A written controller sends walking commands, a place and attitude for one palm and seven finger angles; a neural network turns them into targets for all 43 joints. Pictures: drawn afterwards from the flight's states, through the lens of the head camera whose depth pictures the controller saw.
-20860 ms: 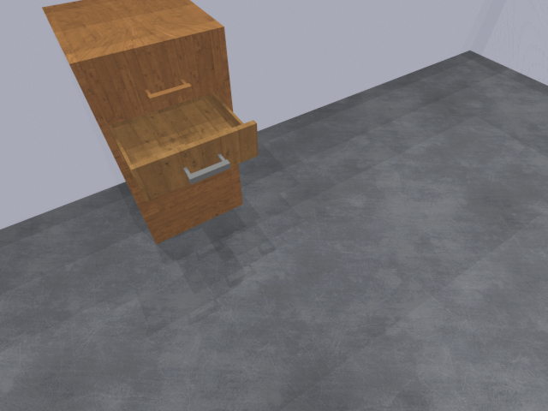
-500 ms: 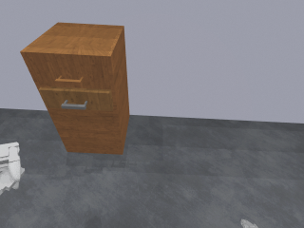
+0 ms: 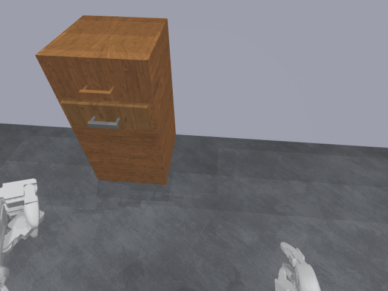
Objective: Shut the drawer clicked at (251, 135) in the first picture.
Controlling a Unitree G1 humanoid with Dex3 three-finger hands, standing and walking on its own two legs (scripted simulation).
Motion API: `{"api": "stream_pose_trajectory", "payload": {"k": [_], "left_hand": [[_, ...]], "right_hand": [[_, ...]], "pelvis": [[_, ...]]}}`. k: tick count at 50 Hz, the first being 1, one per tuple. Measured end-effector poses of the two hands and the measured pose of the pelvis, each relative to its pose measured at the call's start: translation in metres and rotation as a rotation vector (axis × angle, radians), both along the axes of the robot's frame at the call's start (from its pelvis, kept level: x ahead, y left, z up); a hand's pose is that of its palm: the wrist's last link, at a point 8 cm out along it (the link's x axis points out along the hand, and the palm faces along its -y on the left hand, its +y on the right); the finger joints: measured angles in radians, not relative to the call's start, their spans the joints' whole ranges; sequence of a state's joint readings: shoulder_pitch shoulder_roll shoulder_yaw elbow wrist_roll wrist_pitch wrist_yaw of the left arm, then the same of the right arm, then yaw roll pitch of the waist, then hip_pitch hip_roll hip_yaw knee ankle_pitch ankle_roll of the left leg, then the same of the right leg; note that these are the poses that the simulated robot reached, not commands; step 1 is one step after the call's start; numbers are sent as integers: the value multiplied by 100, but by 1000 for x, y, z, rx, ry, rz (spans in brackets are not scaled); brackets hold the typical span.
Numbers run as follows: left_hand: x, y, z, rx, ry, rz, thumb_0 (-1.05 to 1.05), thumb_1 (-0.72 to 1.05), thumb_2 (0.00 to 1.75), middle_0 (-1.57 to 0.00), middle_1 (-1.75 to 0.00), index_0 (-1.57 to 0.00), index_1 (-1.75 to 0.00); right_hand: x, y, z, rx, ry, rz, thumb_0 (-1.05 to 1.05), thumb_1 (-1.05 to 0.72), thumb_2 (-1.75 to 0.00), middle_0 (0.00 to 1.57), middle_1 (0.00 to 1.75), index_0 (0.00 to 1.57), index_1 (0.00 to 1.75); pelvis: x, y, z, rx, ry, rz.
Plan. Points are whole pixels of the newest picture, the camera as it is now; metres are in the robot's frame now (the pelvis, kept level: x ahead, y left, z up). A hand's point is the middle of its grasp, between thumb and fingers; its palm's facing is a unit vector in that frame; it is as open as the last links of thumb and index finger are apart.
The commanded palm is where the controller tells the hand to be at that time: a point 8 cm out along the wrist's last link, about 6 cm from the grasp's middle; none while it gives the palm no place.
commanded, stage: stop stepping back and stand still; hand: left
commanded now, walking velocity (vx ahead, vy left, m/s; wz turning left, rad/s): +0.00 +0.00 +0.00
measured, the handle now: (104, 121) +0.82 +0.44 -0.21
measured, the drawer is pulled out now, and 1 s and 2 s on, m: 0.03 0.03 0.03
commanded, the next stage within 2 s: let the arm hang, fingers relaxed in 0.38 s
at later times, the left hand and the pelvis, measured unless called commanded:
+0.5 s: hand (66, 196) +0.23 +0.22 +0.15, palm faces +0.28 -0.82 -0.49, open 3.2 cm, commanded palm none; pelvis +0.03 -0.01 +0.00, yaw -2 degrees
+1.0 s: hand out of the picture -0.04 +0.21 -0.17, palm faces +0.00 -0.97 -0.24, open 4.7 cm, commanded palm none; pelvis +0.01 +0.00 +0.00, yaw +0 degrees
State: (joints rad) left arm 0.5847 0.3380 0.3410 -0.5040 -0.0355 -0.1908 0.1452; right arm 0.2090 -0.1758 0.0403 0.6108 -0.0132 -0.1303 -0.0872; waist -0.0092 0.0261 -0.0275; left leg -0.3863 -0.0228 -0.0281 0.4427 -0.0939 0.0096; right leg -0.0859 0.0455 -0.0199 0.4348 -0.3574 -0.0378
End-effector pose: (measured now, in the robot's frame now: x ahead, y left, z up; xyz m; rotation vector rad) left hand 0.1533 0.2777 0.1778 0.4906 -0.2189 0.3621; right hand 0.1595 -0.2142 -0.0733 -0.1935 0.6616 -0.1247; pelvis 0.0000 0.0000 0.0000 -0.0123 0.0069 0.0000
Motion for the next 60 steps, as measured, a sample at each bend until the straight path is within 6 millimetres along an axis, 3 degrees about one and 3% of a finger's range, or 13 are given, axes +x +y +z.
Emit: {"api": "stream_pose_trajectory", "payload": {"k": [10, 16, 24, 26, 29, 31, 34, 36, 39, 44, 50, 55, 60], "left_hand": [[22, -4, -4, 17, 24, -13, 1, 89, 90, -140, -160, -140, -159], [36, -14, -3, 20, 23, -49, 1, 89, 90, -140, -160, -140, -159], [40, -18, 0, 54, 48, -79, 1, 89, 90, -140, -160, -140, -159], [48, -12, -25, 55, 142, -89, 1, 89, 90, -140, -160, -140, -159], [57, 2, -112, -40, 479, -31, 0, 89, 90, -138, -158, -138, -157], [45, 3, -174, -131, 719, 20, 0, 90, 90, -134, -154, -134, -154], [7, -9, -252, -260, 1014, 61, 0, 90, 90, -126, -147, -126, -146], [-25, -22, -290, -338, 1178, 73, 1, 90, 90, -120, -140, -120, -140], [-76, -43, -325, -443, 1379, 87, 1, 91, 89, -109, -129, -109, -129], [-144, -35, -332, -527, 1539, 225, 1, 90, 89, -91, -109, -90, -112], [-197, -20, -319, -505, 1675, 307, 1, 90, 89, -68, -84, -67, -85], [-204, -8, -310, -475, 1678, 339, 0, 91, 90, -49, -62, -48, -63], [-186, -3, -307, -449, 1617, 322, 0, 91, 90, -33, -45, -32, -44]], "right_hand": [[15, -25, -4, -31, 36, -43, 1, -90, -90, 20, 30, 21, 30], [14, -35, -3, -33, 44, -72, 1, -90, -90, 20, 30, 21, 30], [7, -40, -8, -25, 74, -101, 1, -90, -90, 20, 30, 21, 30], [6, -41, -18, -8, 91, -55, 1, -90, -90, 20, 30, 20, 30], [1, -48, -42, -9, 171, -12, 0, -90, -90, 20, 30, 21, 30], [-8, -53, -52, -16, 228, -16, 0, -90, -90, 20, 30, 21, 30], [-30, -58, -56, -42, 317, -39, 1, -90, -90, 20, 30, 21, 30], [-48, -61, -55, -65, 386, -60, 1, -90, -90, 20, 30, 21, 30], [-77, -62, -53, -95, 498, -86, 0, -90, -90, 20, 30, 21, 30], [-118, -55, -53, -106, 676, -98, 0, -91, -90, 20, 30, 20, 30], [-136, -40, -60, -58, 731, -117, 0, -90, -90, 20, 30, 21, 30], [-132, -29, -67, -17, 705, -114, 0, -90, -90, 20, 30, 21, 30], [-122, -23, -70, 9, 662, -108, 0, -90, -90, 20, 30, 21, 30]], "pelvis": [[22, -7, -3, 10, -8, -23], [27, -11, -3, 10, 1, -30], [31, -12, -3, 11, 9, -37], [27, -9, -5, 8, 12, -35], [21, -4, -13, 9, 7, -26], [17, -3, -16, 8, -6, -16], [16, -3, -18, 8, -31, -12], [15, -3, -18, 9, -47, -11], [14, -2, -15, 6, -54, -8], [11, -1, -6, -6, -43, 4], [8, 4, -1, -9, -50, -1], [5, 8, 1, -7, -61, -6], [3, 10, 1, -1, -66, -9]]}}
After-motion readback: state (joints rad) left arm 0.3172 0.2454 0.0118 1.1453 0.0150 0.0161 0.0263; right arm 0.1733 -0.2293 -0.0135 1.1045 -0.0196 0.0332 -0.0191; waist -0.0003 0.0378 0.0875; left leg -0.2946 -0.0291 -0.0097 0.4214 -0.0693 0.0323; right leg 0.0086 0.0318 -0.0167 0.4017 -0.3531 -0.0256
